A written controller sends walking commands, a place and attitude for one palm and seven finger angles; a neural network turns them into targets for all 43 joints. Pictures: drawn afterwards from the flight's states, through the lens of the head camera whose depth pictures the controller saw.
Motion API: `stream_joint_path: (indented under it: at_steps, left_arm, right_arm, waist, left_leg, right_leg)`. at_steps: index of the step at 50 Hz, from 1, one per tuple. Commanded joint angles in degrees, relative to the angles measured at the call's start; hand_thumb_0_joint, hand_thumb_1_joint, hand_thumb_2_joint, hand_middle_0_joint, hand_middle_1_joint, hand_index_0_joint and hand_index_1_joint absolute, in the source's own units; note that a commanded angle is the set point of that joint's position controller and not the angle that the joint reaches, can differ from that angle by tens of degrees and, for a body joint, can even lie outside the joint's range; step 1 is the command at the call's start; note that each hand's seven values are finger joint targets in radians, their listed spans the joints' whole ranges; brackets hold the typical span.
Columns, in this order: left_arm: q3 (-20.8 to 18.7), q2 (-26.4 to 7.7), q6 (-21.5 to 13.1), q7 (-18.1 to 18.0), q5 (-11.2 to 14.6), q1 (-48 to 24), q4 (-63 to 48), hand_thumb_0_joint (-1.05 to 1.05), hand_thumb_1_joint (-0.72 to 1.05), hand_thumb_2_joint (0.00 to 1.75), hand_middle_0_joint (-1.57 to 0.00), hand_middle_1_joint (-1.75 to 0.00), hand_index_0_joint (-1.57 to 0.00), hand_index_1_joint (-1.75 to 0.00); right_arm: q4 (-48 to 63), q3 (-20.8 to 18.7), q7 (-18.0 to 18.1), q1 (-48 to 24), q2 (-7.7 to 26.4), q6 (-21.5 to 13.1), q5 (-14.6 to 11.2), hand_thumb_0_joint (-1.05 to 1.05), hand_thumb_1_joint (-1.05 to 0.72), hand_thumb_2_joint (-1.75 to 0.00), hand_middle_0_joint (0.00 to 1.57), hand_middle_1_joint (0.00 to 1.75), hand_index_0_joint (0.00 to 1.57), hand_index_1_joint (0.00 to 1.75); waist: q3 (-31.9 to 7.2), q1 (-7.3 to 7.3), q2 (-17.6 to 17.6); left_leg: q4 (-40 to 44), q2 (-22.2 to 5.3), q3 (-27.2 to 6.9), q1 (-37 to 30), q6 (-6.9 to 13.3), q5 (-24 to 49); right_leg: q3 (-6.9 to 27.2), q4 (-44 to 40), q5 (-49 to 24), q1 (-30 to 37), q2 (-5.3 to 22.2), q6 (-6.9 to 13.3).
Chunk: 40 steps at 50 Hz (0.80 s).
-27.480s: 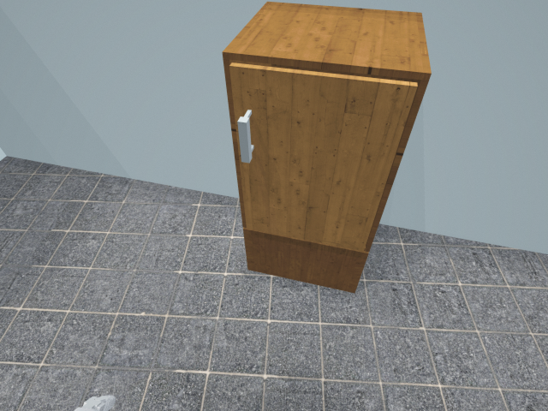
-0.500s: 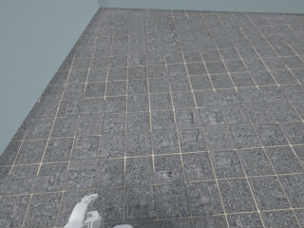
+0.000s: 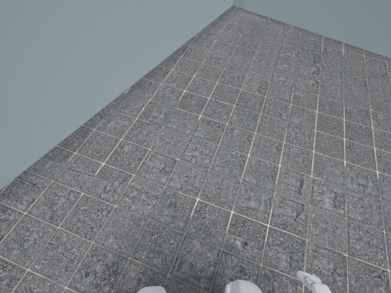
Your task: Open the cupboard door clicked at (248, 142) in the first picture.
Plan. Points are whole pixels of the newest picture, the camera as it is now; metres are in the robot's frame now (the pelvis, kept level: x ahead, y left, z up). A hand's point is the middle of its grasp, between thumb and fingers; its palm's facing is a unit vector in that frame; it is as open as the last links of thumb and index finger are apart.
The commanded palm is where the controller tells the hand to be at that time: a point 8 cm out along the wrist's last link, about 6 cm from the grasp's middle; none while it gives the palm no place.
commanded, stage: turn to face it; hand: left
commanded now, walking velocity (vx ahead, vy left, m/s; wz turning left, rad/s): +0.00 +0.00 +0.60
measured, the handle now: out of the picture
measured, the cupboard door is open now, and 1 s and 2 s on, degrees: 43 43 43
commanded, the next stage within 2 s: none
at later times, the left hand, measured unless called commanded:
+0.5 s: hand out of the picture +0.03 +0.12 -0.14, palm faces +0.29 -0.92 -0.27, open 7.4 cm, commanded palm none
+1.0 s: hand out of the picture -0.07 +0.16 -0.16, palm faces +0.59 -0.76 -0.26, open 7.4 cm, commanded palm none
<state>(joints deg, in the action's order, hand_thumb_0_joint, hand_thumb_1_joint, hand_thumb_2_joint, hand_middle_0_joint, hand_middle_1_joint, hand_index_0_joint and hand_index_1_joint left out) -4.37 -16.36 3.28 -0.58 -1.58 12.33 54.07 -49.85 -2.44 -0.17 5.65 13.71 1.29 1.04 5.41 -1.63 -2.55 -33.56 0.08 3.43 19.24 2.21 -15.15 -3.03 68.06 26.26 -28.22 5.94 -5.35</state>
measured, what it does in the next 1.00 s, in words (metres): steps on the spot, turning left: right foot, then left foot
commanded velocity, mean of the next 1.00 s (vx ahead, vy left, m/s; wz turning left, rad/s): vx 0.00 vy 0.00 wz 0.60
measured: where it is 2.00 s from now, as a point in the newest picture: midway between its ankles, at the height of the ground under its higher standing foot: outside the picture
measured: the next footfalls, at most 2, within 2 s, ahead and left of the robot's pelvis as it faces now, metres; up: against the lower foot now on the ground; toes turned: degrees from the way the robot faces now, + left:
right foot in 0.28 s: +0.06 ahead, -0.16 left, +0.00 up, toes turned +7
left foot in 0.74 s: -0.03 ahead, +0.06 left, +0.00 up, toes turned +34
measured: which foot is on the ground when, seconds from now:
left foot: down 0.00-0.28, up 0.30-0.72, down 0.74-1.00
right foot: up 0.00-0.26, down 0.28-0.74, up 0.76-1.00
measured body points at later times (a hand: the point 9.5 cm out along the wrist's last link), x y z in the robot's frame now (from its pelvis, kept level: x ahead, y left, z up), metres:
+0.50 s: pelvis +0.01 -0.08 +0.01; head +0.06 -0.10 +0.46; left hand +0.02 +0.17 -0.12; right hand +0.13 -0.32 -0.15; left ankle -0.06 +0.07 -0.64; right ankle +0.02 -0.16 -0.73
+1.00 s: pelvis -0.01 -0.06 +0.01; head +0.03 -0.02 +0.46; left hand -0.10 +0.20 -0.14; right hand +0.22 -0.21 -0.13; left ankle -0.06 +0.03 -0.73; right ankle +0.07 -0.20 -0.66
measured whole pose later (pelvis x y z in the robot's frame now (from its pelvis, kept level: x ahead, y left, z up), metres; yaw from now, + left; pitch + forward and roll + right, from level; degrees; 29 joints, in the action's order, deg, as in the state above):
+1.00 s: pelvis -0.01 -0.06 +0.01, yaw +36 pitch +1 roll +0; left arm -4.1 -15.0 3.0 -0.2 -1.4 9.6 52.0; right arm -52.2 -2.6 -0.1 8.4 12.3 1.8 1.2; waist 4.9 -0.9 -1.3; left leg -27.6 1.3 -1.1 16.0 1.4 -13.1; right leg -0.6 60.5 22.4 -28.7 5.4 -5.7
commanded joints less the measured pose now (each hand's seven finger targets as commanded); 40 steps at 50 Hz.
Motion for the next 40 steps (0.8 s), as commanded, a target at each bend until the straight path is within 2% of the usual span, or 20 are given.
stream_joint_path:
  at_steps: [1, 7, 10, 12, 13, 14, 15, 16, 17, 18, 20, 25, 31, 33, 35, 36, 37, 38, 39, 40]
  left_arm:
    - [-0.6, -3.4, -1.7, 0.2, 0.3, 0.6, -5.2, 0.00, 0.90, 0.90, -0.20, -0.30, -0.20, -0.30]
    - [-0.1, -2.0, -1.8, -0.1, 0.6, -3.5, -7.5, 0.00, 0.90, 0.90, -0.20, -0.30, -0.20, -0.30]
    - [-0.1, -1.7, -2.2, -0.4, 1.0, -1.0, -7.3, 0.00, 0.90, 0.90, -0.20, -0.30, -0.20, -0.30]
    - [-0.6, -2.6, -3.0, -0.6, 1.1, 3.8, -6.2, 0.00, 0.90, 0.90, -0.20, -0.30, -0.20, -0.30]
    - [-1.4, -6.0, -3.6, -1.0, 0.5, 6.0, -5.9, 0.00, 0.90, 0.90, -0.20, -0.30, -0.20, -0.30]
    - [-2.4, -11.6, -3.9, -1.5, -0.4, 6.4, -6.1, 0.00, 0.90, 0.90, -0.20, -0.30, -0.20, -0.30]
    - [-1.6, -11.1, -3.7, -1.7, 0.2, 4.6, -6.7, 0.00, 0.90, 0.90, -0.20, -0.30, -0.20, -0.30]
    - [-1.2, -7.5, -3.8, -2.1, 0.2, 0.0, -7.8, 0.00, 0.90, 0.90, -0.20, -0.30, -0.20, -0.30]
    - [-0.7, -5.6, -3.7, -1.9, 0.4, -3.1, -8.4, 0.00, 0.90, 0.90, -0.20, -0.30, -0.20, -0.30]
    - [-0.1, -4.4, -3.7, -1.7, 0.6, -4.7, -8.6, 0.00, 0.90, 0.90, -0.20, -0.30, -0.20, -0.30]
    - [0.3, -3.2, -4.1, -1.4, 0.7, -3.5, -8.4, 0.00, 0.90, 0.90, -0.20, -0.30, -0.20, -0.30]
    - [-0.5, -4.6, -4.5, -1.7, 0.4, 3.4, -6.2, 0.00, 0.90, 0.90, -0.20, -0.30, -0.20, -0.30]
    - [-1.5, -6.8, -4.0, -1.4, -0.3, 4.9, -4.9, 0.00, 0.90, 0.90, -0.20, -0.30, -0.20, -0.30]
    - [-1.8, -7.9, -3.8, -1.2, -0.2, 3.8, -5.0, 0.00, 0.90, 0.90, -0.20, -0.30, -0.20, -0.30]
    - [-2.1, -7.6, -3.6, -0.8, 0.3, 2.0, -5.3, 0.00, 0.90, 0.90, -0.20, -0.30, -0.20, -0.30]
    - [-1.7, -6.1, -3.3, -0.5, 0.6, 1.4, -5.9, 0.00, 0.90, 0.90, -0.20, -0.30, -0.20, -0.30]
    - [-0.6, -2.0, -3.0, -0.1, 1.0, -1.3, -8.6, 0.00, 0.90, 0.90, -0.20, -0.30, -0.20, -0.30]
    - [-0.2, -2.7, -2.1, -0.6, 0.4, -5.8, -10.4, 0.00, 0.90, 0.90, -0.20, -0.30, -0.20, -0.30]
    - [-0.3, -3.3, -1.8, -0.6, 0.3, -6.2, -10.4, 0.00, 0.90, 0.90, -0.20, -0.30, -0.20, -0.30]
    - [-0.6, -2.6, -1.8, -0.5, 0.3, -6.2, -9.1, 0.00, 0.90, 0.90, -0.20, -0.30, -0.20, -0.30]
  right_arm:
    - [2.4, -3.1, 0.7, 3.2, 11.9, -0.9, -0.2, 0.00, -0.90, -0.90, 0.20, 0.30, 0.20, 0.30]
    - [1.5, -4.0, 0.2, 4.6, 11.8, -0.1, 0.4, 0.00, -0.90, -0.90, 0.20, 0.30, 0.20, 0.30]
    - [2.0, -4.5, 0.2, 3.2, 11.8, 0.4, 0.4, 0.00, -0.90, -0.90, 0.20, 0.30, 0.20, 0.30]
    - [2.7, -4.6, 0.2, 1.2, 10.7, 0.5, -0.1, 0.00, -0.90, -0.90, 0.20, 0.30, 0.20, 0.30]
    - [3.2, -4.3, 0.0, 1.5, 7.4, 0.5, -0.6, 0.00, -0.90, -0.90, 0.20, 0.30, 0.20, 0.30]
    - [4.2, -3.6, -0.2, 2.0, 3.5, 0.4, -0.8, 0.00, -0.90, -0.90, 0.20, 0.30, 0.20, 0.30]
    - [3.9, -4.1, -0.4, 1.1, 6.8, 0.6, -0.1, 0.00, -0.90, -0.90, 0.20, 0.30, 0.20, 0.30]
    - [2.8, -4.5, -0.6, 3.4, 7.1, 1.2, -0.1, 0.00, -0.90, -0.90, 0.20, 0.30, 0.20, 0.30]
    - [1.0, -4.5, -0.9, 3.3, 5.8, 1.9, 0.1, 0.00, -0.90, -0.90, 0.20, 0.30, 0.20, 0.30]
    - [0.1, -4.2, -1.3, 4.0, 5.1, 2.2, 0.1, 0.00, -0.90, -0.90, 0.20, 0.30, 0.20, 0.30]
    - [-0.5, -3.7, -1.6, 4.3, 4.0, 2.3, 0.0, 0.00, -0.90, -0.90, 0.20, 0.30, 0.20, 0.30]
    - [-0.1, -2.9, -1.5, 0.3, 3.0, 2.3, -0.3, 0.00, -0.90, -0.90, 0.20, 0.30, 0.20, 0.30]
    - [1.2, -2.2, -1.6, -2.7, 2.2, 1.6, -0.6, 0.00, -0.90, -0.90, 0.20, 0.30, 0.20, 0.30]
    - [1.1, -2.2, -1.5, -0.8, 3.0, 1.3, -0.6, 0.00, -0.90, -0.90, 0.20, 0.30, 0.20, 0.30]
    - [0.4, -2.7, -1.4, 3.3, 4.7, 0.9, -0.4, 0.00, -0.90, -0.90, 0.20, 0.30, 0.20, 0.30]
    - [-0.5, -3.7, -1.4, 7.2, 8.3, 0.5, -0.1, 0.00, -0.90, -0.90, 0.20, 0.30, 0.20, 0.30]
    - [-1.0, -5.5, -0.8, 11.6, 15.4, 0.1, 0.3, 0.00, -0.90, -0.90, 0.20, 0.30, 0.20, 0.30]
    - [-2.3, -5.4, -0.2, 14.5, 16.7, 0.5, 0.1, 0.00, -0.90, -0.90, 0.20, 0.30, 0.20, 0.30]
    - [-1.8, -4.9, 0.3, 12.4, 15.2, 0.4, 0.3, 0.00, -0.90, -0.90, 0.20, 0.30, 0.20, 0.30]
    - [-0.6, -4.6, 0.8, 8.8, 13.7, 0.1, 0.4, 0.00, -0.90, -0.90, 0.20, 0.30, 0.20, 0.30]
  waist:
    - [-8.9, 1.72, 9.0]
    - [-7.1, 3.06, 10.8]
    - [-7.7, 2.03, 12.9]
    - [-9.1, -0.62, 11.3]
    - [-10.3, -1.86, 1.0]
    - [-10.3, -2.57, -17.6]
    - [-8.7, -1.97, -14.0]
    - [-7.9, 0.80, -10.6]
    - [-5.3, 2.06, -10.4]
    - [-3.7, 3.36, -9.2]
    - [-4.1, 3.29, -9.4]
    - [-7.0, 0.23, -7.2]
    - [-6.6, -1.38, -10.4]
    - [-7.1, -0.14, -9.9]
    - [-8.6, 2.79, -7.0]
    - [-11.2, 5.21, 2.5]
    - [-11.8, 8.14, 21.2]
    - [-11.7, 8.94, 15.8]
    - [-10.3, 7.43, 12.1]
    - [-9.1, 6.15, 15.3]
  left_leg:
    - [13.9, -12.7, -13.4, -9.9, 5.9, 21.3]
    - [14.7, -12.1, -18.8, -5.6, 6.7, 9.8]
    - [12.3, -11.2, -21.5, -2.0, 6.2, 10.8]
    - [7.8, -8.3, -20.7, 4.3, 3.8, 8.1]
    - [0.3, -3.4, -16.8, 12.0, 0.5, -0.6]
    - [-16.3, 5.4, -4.5, 19.9, -4.8, -17.4]
    - [-29.5, 2.0, -7.1, 17.5, -4.2, -20.7]
    - [-34.8, 0.0, -8.8, 15.9, -4.0, -15.9]
    - [-38.2, -0.8, -7.1, 15.4, -4.8, -12.0]
    - [-39.7, -1.5, -5.9, 15.3, -5.5, -8.6]
    - [-38.0, -1.5, -4.2, 15.6, -6.4, -5.9]
    - [-26.2, -2.1, -1.4, 14.5, -7.4, -8.8]
    - [-11.1, -1.8, 2.2, 7.0, -5.8, -12.1]
    - [-6.2, -1.3, 3.3, 2.8, -5.0, -9.5]
    - [4.0, -1.1, 3.0, -7.2, -3.9, -0.6]
    - [9.8, -6.2, -4.2, -16.9, -1.6, 8.3]
    - [12.6, -22.7, -27.6, -23.1, 7.3, 29.9]
    - [12.4, -26.4, -28.1, -20.6, 12.0, 36.3]
    - [13.0, -23.9, -24.1, -17.6, 11.7, 29.4]
    - [13.2, -19.9, -22.3, -14.6, 10.0, 26.0]
  right_leg:
    - [2.8, -3.2, -5.4, -3.4, -0.5, -1.0]
    - [1.8, -18.1, -2.2, 2.1, -2.9, -0.5]
    - [0.7, -27.4, -3.3, 9.8, -5.2, 0.4]
    - [0.8, -39.6, -11.1, 20.5, -5.1, 1.0]
    - [8.3, -48.9, -9.4, 28.7, 2.7, 3.0]
    - [25.8, -54.2, -12.6, 30.6, 20.2, 9.7]
    - [24.7, -53.3, -18.1, 21.9, 23.9, 13.3]
    - [18.8, -53.2, -15.7, 18.4, 20.9, 13.4]
    - [15.1, -52.4, -16.5, 16.0, 16.4, 12.1]
    - [8.8, -50.9, -20.4, 15.1, 13.3, 10.7]
    - [2.7, -49.3, -28.7, 17.9, 11.1, 9.2]
    - [-0.1, -46.3, -40.4, 28.0, 13.8, 10.8]
    - [-2.1, -42.8, -43.4, 26.8, 16.6, 11.5]
    - [-3.4, -40.9, -41.2, 24.5, 17.4, 10.8]
    - [-7.1, -34.8, -33.6, 18.3, 15.7, 7.4]
    - [-9.5, -24.4, -24.6, 10.3, 12.3, 4.2]
    - [-9.6, -10.0, 10.2, -6.4, 2.9, -0.5]
    - [-1.1, -3.5, 12.9, -8.6, 2.0, 0.4]
    - [1.4, -1.7, 9.0, -8.3, 2.7, 1.0]
    - [2.0, -0.9, 5.2, -8.2, 2.2, 0.7]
